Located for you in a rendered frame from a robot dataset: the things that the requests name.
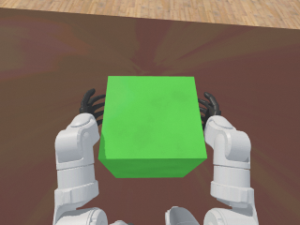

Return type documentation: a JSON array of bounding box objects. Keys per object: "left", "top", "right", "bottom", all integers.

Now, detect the carton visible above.
[{"left": 98, "top": 76, "right": 207, "bottom": 178}]

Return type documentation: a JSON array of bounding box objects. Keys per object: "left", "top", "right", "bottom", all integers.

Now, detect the robot right thigh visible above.
[{"left": 165, "top": 207, "right": 200, "bottom": 225}]

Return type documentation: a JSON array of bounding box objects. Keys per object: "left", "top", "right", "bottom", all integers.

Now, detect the robot left upper arm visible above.
[{"left": 55, "top": 207, "right": 108, "bottom": 225}]

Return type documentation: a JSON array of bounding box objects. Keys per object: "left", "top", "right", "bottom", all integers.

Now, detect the right robot hand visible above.
[{"left": 198, "top": 92, "right": 221, "bottom": 131}]

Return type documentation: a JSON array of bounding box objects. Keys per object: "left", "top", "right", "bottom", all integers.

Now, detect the robot right upper arm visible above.
[{"left": 203, "top": 207, "right": 257, "bottom": 225}]

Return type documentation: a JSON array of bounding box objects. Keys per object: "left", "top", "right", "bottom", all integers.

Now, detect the left robot forearm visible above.
[{"left": 52, "top": 112, "right": 100, "bottom": 225}]

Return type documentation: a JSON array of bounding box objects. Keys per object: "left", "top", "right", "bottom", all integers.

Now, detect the right robot forearm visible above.
[{"left": 203, "top": 115, "right": 259, "bottom": 225}]

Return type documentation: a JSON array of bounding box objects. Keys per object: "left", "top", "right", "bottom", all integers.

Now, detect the left robot hand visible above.
[{"left": 79, "top": 88, "right": 106, "bottom": 126}]

